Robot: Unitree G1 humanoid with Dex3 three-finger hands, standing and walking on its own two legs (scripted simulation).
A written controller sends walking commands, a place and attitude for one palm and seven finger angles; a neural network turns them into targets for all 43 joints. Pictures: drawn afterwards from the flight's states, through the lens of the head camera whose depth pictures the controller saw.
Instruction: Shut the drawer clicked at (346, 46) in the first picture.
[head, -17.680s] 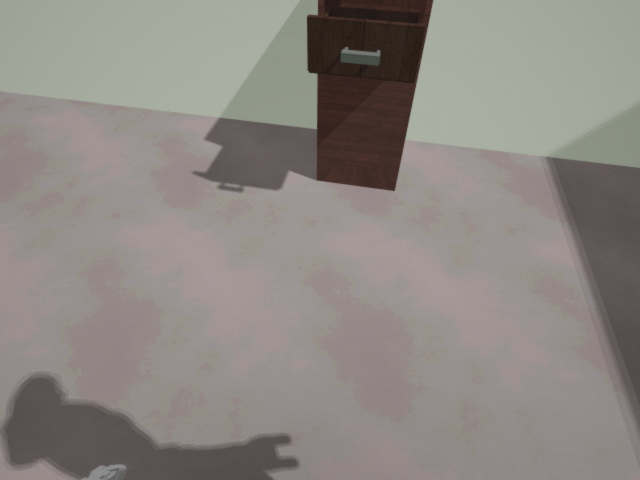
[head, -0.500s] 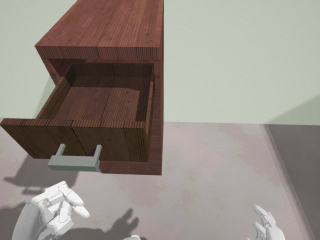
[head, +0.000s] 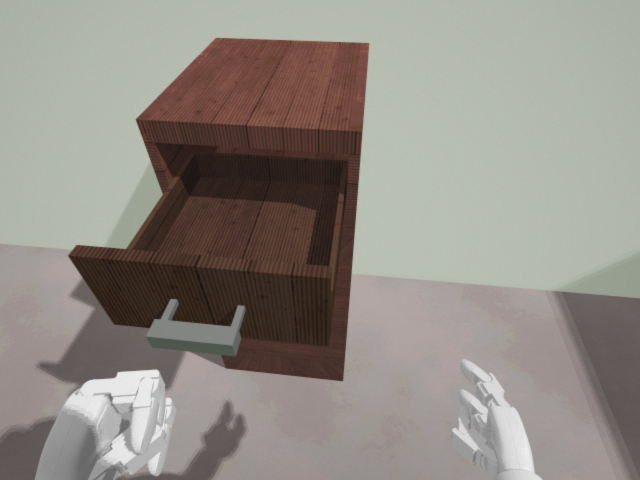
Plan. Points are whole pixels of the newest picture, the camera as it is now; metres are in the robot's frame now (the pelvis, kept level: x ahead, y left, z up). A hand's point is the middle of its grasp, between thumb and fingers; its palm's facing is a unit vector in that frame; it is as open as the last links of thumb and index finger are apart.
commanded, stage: raise the hand and make a fist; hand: left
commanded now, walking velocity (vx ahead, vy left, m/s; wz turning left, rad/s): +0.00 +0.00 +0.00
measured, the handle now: (200, 323) +0.31 +0.20 +0.03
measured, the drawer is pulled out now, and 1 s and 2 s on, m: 0.28 0.28 0.28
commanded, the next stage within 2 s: bring the fist close to the handle in 0.46 s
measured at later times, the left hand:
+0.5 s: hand (159, 439) +0.13 +0.16 +0.12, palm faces +0.03 -0.99 -0.11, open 3.3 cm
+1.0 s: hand (179, 418) +0.16 +0.17 +0.09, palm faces +0.02 -1.00 -0.07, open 3.3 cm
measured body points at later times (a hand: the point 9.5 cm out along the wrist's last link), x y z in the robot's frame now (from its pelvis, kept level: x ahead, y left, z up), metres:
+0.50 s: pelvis +0.00 -0.02 +0.01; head -0.03 -0.04 +0.46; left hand +0.12 +0.21 +0.13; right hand +0.19 -0.24 -0.04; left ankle +0.03 +0.10 -0.70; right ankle -0.02 -0.11 -0.70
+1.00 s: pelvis +0.00 -0.03 +0.00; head +0.00 -0.04 +0.45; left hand +0.16 +0.22 +0.09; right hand +0.19 -0.26 -0.06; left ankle +0.03 +0.09 -0.70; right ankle -0.02 -0.11 -0.70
